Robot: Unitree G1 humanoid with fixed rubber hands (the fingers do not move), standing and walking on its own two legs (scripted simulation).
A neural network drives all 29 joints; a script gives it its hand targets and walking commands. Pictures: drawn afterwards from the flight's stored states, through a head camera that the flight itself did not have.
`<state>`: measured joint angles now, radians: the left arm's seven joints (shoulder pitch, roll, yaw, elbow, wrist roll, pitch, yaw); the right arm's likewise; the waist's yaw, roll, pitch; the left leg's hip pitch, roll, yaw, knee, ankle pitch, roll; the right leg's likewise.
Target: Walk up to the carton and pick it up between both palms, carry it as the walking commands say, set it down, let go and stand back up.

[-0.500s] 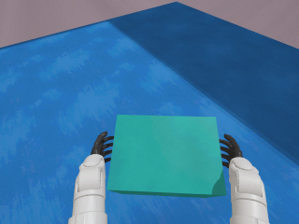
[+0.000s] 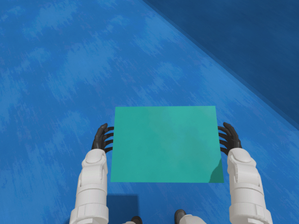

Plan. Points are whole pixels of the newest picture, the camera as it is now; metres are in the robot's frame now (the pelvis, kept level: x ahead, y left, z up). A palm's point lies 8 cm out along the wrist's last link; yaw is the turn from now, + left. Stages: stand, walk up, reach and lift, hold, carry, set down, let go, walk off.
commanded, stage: set down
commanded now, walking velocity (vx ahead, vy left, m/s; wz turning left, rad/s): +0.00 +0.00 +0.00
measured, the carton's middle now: (164, 146) +0.33 -0.04 -0.13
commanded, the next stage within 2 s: none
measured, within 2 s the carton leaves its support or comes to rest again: neither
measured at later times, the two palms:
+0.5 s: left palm (108, 149) +0.34 +0.15 -0.13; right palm (223, 151) +0.30 -0.23 -0.13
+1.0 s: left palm (116, 149) +0.37 +0.14 -0.22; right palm (214, 150) +0.34 -0.24 -0.23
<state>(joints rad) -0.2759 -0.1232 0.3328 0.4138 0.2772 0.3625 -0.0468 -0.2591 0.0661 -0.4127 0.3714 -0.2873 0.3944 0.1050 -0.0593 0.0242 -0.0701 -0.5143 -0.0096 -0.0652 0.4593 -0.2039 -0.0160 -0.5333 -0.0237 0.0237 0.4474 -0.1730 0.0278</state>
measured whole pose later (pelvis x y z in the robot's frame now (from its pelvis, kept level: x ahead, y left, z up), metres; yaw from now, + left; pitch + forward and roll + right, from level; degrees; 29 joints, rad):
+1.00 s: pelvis -0.07 -0.01 -0.14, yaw +0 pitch +46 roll +1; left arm -0.74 -0.04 0.45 0.50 0.24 0.36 -0.06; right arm -0.71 -0.03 -0.49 0.49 -0.23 0.39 0.04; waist -0.05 0.05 -0.27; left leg -1.64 -0.03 -0.07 1.21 -0.38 -0.04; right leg -1.67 -0.01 0.04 1.20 -0.34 0.03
